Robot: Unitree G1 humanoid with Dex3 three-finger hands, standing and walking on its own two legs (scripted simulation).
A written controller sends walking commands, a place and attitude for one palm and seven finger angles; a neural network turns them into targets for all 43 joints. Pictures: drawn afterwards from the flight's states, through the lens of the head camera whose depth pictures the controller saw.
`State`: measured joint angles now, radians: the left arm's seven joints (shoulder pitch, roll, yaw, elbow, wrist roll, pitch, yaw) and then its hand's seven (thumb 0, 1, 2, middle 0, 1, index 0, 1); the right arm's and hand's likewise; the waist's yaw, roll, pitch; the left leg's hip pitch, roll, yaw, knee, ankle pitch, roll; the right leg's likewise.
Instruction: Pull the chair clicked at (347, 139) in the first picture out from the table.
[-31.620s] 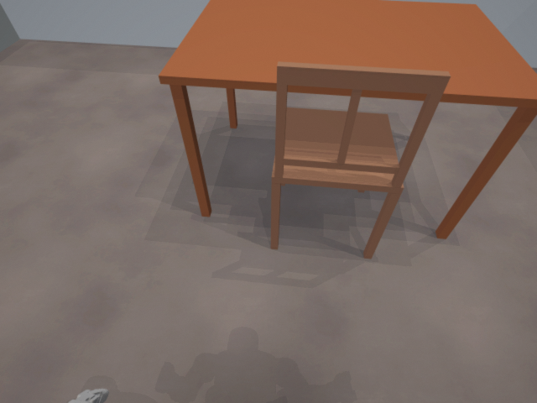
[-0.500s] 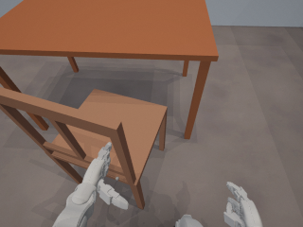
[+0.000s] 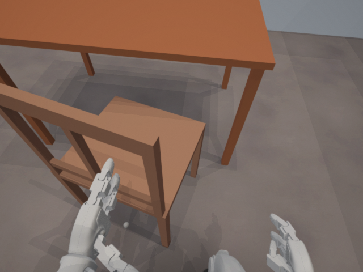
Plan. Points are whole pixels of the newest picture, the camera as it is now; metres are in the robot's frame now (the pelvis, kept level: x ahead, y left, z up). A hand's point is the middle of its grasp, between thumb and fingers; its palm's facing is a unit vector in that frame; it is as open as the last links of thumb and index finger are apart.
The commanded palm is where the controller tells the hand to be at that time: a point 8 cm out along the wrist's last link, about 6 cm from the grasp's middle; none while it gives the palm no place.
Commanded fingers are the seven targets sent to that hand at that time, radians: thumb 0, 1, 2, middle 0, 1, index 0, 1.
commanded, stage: draw the hand back to the body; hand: left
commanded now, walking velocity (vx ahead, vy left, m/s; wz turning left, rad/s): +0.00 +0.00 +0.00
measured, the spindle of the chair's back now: (86, 156) +0.39 +0.27 -0.03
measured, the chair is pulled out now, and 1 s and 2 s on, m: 0.30 0.30 0.30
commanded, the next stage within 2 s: step back with the hand held close in 1.40 s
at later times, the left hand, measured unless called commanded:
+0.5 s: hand (73, 212) +0.20 +0.18 +0.13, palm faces +0.15 -0.94 -0.29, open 16.3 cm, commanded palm +0.17 +0.24 +0.16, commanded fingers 0.00 -0.01 0.46 -0.08 -0.11 -0.08 -0.11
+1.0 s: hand out of the picture +0.22 +0.26 +0.23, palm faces +0.44 -0.81 -0.39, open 9.7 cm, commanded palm +0.18 +0.31 +0.25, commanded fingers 0.00 0.90 0.90 -0.20 -0.30 -0.20 -0.30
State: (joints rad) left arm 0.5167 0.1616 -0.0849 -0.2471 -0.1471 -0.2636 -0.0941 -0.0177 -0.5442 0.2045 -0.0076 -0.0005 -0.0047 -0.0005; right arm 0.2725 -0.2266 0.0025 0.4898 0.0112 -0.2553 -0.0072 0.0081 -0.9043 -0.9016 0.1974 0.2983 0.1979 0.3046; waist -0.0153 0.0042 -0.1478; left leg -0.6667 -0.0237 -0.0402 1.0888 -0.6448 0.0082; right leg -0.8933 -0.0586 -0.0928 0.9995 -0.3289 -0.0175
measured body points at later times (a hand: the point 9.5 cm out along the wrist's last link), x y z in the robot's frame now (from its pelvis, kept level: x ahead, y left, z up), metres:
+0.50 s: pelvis +0.01 +0.00 +0.04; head +0.02 -0.01 +0.49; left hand +0.19 +0.23 +0.14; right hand +0.18 -0.24 -0.03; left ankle -0.06 +0.11 -0.66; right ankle +0.09 -0.12 -0.66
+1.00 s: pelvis +0.03 +0.01 +0.07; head +0.02 -0.01 +0.52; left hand +0.19 +0.30 +0.25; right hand +0.22 -0.21 +0.00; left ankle -0.06 +0.11 -0.66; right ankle +0.09 -0.12 -0.66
